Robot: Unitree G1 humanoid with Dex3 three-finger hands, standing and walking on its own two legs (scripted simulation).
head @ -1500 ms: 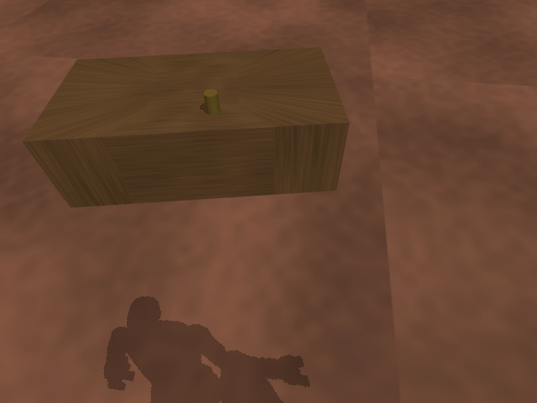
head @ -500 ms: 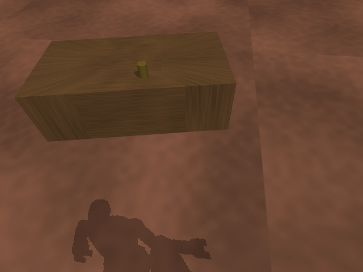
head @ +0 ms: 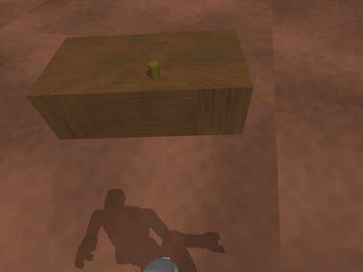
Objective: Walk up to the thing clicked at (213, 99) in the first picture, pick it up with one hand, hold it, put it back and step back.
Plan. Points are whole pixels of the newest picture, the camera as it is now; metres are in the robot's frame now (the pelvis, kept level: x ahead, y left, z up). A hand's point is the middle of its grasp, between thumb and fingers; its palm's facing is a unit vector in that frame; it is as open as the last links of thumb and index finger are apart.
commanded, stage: walk up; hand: left
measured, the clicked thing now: (154, 70) +1.22 +0.24 -0.31
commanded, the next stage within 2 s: none
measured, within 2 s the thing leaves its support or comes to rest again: neither
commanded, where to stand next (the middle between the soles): +0.79 +0.01 m, yaw +2 degrees
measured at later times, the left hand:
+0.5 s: hand (89, 230) +0.24 +0.29 -0.14, palm faces -0.06 -0.94 -0.35, open 7.4 cm
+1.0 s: hand (113, 177) +0.41 +0.27 -0.16, palm faces +0.03 -0.93 -0.36, open 7.4 cm
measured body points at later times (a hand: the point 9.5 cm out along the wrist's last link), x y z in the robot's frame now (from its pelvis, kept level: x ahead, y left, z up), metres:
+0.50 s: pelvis +0.19 +0.01 +0.00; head +0.19 +0.02 +0.45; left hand +0.25 +0.34 -0.11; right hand +0.27 -0.31 -0.10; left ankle +0.21 +0.12 -0.74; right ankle +0.31 -0.15 -0.70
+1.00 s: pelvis +0.40 -0.01 -0.02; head +0.42 +0.00 +0.43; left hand +0.41 +0.32 -0.13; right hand +0.51 -0.32 -0.12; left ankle +0.51 +0.11 -0.74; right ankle +0.33 -0.15 -0.74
